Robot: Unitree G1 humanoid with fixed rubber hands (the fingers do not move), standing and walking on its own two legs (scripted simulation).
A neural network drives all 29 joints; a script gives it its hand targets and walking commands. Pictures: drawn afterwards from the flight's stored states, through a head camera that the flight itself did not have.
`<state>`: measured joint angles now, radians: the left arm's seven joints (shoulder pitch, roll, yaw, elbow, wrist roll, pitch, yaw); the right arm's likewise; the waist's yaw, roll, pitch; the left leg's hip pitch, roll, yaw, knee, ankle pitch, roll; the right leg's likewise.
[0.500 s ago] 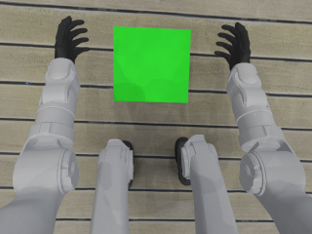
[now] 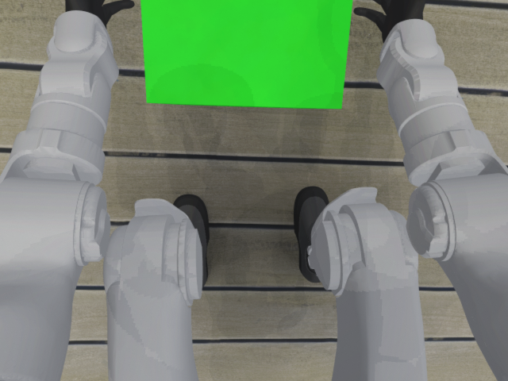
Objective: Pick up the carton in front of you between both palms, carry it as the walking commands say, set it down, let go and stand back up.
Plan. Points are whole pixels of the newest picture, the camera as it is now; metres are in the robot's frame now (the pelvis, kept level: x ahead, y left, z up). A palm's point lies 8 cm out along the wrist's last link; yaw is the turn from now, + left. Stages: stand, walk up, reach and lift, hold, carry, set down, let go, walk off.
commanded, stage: reach and lift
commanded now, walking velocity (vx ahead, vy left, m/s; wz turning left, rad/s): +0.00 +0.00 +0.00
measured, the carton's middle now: (244, 31) +0.52 +0.01 -0.25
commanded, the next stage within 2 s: none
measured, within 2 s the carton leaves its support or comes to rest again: leaves its support in 0.78 s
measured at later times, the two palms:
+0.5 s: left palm (114, 4) +0.54 +0.16 -0.18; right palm (377, 6) +0.53 -0.15 -0.18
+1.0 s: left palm out of the picture +0.52 +0.15 -0.08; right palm out of the picture +0.52 -0.15 -0.07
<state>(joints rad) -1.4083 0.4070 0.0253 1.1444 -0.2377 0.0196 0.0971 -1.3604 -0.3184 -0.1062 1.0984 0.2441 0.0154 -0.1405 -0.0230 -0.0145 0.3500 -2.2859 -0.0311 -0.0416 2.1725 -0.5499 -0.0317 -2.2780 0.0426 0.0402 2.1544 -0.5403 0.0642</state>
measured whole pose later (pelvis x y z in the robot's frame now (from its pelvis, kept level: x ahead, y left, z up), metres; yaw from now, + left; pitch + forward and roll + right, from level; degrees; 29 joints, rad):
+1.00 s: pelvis +0.00 +0.00 +0.01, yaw +1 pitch +39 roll +0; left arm -1.17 0.17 0.21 0.83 -0.05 0.26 0.14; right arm -1.14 -0.13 -0.28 0.81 0.08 0.23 -0.17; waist -0.01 -0.02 0.05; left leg -2.24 -0.09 -0.07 2.13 -0.57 -0.08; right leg -2.24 0.10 0.08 2.12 -0.56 0.09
